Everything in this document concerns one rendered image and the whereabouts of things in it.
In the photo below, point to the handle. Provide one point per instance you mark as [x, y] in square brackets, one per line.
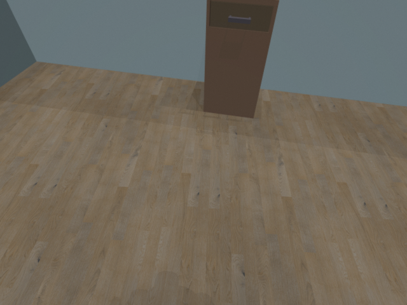
[239, 20]

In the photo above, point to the cabinet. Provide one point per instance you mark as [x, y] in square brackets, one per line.
[234, 64]

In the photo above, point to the drawer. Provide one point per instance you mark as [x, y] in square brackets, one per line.
[260, 15]

